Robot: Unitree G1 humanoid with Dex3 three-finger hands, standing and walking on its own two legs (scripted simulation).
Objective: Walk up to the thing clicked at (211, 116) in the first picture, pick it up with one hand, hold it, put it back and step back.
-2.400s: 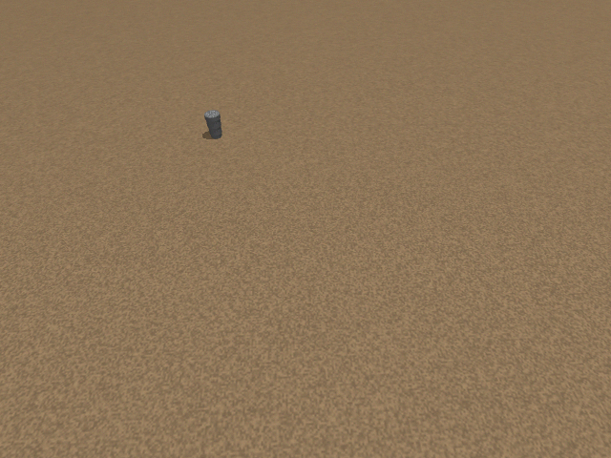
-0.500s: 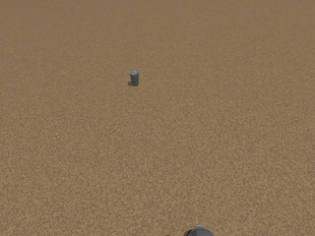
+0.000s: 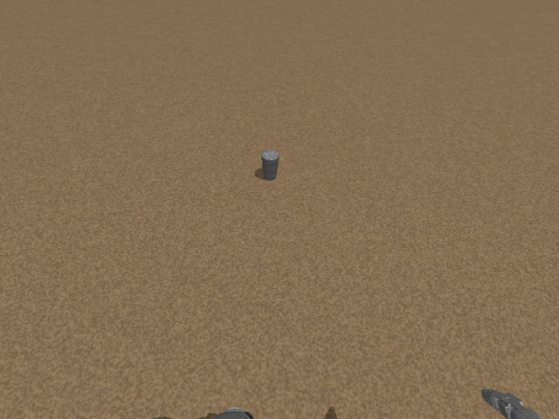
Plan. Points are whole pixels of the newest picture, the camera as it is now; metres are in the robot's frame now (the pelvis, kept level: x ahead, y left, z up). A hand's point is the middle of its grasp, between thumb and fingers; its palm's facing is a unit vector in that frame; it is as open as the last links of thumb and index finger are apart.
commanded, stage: walk up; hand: left
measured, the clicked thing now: (270, 166) +1.41 +0.15 -0.68
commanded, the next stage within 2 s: none
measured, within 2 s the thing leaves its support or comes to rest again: neither
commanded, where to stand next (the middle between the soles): +1.06 -0.07 m, yaw -1 degrees
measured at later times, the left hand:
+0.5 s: hand (180, 278) +0.39 +0.24 -0.12, palm faces -0.14 -0.92 -0.37, open 7.4 cm
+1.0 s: hand (201, 236) +0.50 +0.23 -0.13, palm faces +0.01 -0.92 -0.38, open 7.4 cm
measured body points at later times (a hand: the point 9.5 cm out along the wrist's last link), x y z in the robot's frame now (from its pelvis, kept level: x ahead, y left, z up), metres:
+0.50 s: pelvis +0.27 -0.02 +0.00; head +0.28 -0.03 +0.45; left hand +0.40 +0.29 -0.09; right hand +0.25 -0.35 -0.11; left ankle +0.15 +0.11 -0.72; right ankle +0.41 -0.15 -0.72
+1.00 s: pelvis +0.48 -0.06 +0.01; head +0.49 -0.05 +0.46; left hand +0.50 +0.27 -0.10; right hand +0.56 -0.38 -0.10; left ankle +0.63 +0.08 -0.71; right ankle +0.40 -0.15 -0.72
